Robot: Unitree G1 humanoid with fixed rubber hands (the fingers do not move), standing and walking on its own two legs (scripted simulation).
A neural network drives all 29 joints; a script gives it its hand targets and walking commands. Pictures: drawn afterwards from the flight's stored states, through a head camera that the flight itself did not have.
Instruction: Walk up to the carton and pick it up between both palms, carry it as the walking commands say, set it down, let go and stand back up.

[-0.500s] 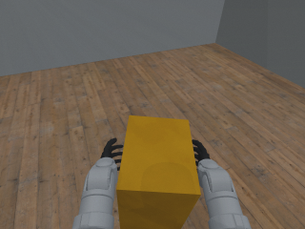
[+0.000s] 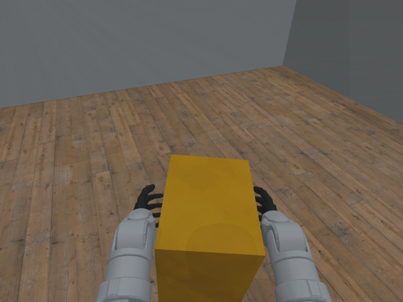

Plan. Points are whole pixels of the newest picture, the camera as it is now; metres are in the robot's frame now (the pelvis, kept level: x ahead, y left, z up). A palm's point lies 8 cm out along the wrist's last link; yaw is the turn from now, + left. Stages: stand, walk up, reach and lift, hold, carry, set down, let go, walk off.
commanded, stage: hold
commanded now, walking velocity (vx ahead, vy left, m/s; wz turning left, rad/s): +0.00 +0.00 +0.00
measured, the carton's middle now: (203, 237) +0.29 +0.00 -0.01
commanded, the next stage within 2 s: carry in 1.22 s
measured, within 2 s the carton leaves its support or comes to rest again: neither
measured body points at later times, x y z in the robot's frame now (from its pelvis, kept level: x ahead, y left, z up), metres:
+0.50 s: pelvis +0.01 +0.00 +0.00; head -0.05 +0.01 +0.45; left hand +0.31 +0.13 +0.04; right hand +0.30 -0.13 +0.04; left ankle +0.04 +0.12 -0.74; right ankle +0.03 -0.12 -0.74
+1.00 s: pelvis +0.01 +0.00 +0.00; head -0.05 +0.01 +0.45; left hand +0.31 +0.13 +0.04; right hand +0.30 -0.13 +0.04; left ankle +0.04 +0.12 -0.74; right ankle +0.03 -0.12 -0.74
